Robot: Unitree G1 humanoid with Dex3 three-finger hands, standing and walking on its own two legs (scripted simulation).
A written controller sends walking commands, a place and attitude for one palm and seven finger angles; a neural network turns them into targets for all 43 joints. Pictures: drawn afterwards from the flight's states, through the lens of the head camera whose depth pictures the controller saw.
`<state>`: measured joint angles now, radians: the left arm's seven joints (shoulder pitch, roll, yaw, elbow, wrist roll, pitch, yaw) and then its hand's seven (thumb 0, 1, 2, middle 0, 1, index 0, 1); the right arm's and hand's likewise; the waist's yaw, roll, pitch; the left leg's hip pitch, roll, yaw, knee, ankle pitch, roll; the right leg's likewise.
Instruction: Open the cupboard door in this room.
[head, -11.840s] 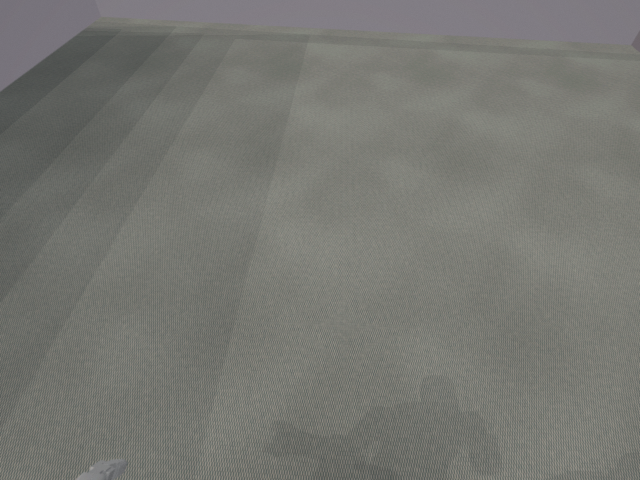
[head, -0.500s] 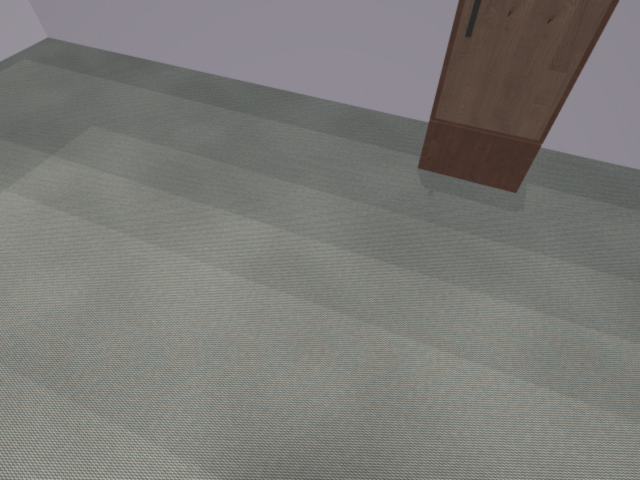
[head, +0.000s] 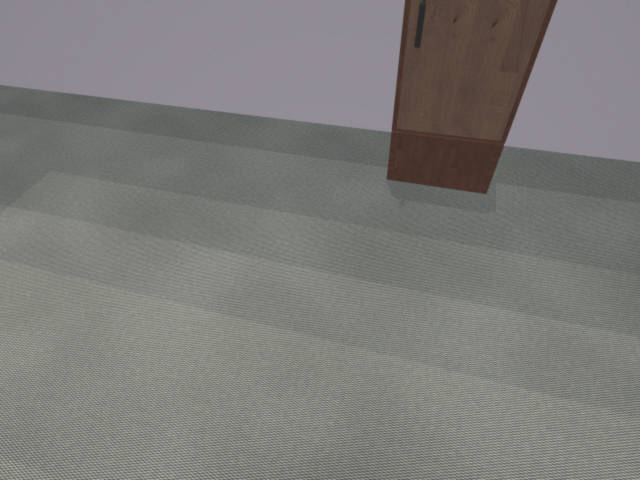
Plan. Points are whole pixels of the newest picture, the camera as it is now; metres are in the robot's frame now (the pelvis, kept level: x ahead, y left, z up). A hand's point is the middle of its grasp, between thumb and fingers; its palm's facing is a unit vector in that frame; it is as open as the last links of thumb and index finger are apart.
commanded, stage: turn or walk to find it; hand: left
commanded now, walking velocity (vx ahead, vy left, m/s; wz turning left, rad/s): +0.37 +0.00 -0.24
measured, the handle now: (420, 23) +1.47 -0.22 -0.03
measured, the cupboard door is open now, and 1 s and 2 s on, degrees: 0 0 0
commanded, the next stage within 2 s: stand and wait in 0.38 s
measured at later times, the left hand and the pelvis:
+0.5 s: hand out of the picture +0.15 +0.19 -0.18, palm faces -0.02 -0.99 -0.13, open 7.4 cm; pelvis +0.22 +0.04 -0.01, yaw -7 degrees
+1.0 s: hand (251, 311) +0.42 +0.18 -0.15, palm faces -0.11 -0.97 -0.22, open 7.1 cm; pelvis +0.33 +0.01 +0.02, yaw -7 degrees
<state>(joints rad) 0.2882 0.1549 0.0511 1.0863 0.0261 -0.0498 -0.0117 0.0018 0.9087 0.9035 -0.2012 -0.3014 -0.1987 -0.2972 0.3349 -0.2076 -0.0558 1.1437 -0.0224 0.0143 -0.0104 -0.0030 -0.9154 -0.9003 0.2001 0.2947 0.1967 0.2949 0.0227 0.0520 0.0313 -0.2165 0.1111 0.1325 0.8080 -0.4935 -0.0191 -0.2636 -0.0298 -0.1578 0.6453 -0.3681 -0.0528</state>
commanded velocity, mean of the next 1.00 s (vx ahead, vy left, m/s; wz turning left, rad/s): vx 0.13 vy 0.00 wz -0.05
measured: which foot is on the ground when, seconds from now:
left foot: up 0.00-0.42, down 0.44-1.00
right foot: down 0.00-0.46, up 0.48-0.88, down 0.90-1.00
